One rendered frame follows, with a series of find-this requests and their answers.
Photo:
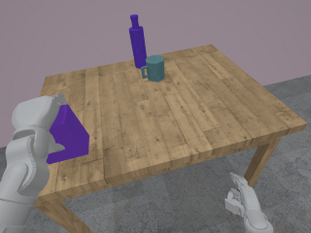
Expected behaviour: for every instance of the sponge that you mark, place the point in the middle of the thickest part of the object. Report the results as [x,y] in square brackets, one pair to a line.
[69,132]

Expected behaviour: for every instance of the table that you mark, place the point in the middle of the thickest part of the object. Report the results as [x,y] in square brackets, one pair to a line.
[205,107]

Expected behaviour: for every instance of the robot left hand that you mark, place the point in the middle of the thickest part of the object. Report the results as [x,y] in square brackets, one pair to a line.
[40,112]

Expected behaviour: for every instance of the right robot forearm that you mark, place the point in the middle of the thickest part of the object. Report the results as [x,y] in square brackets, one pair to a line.
[256,221]

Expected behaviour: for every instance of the left robot forearm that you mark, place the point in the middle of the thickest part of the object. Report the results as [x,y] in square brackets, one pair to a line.
[26,174]

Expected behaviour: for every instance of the robot right hand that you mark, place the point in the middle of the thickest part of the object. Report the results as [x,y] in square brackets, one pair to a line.
[244,200]

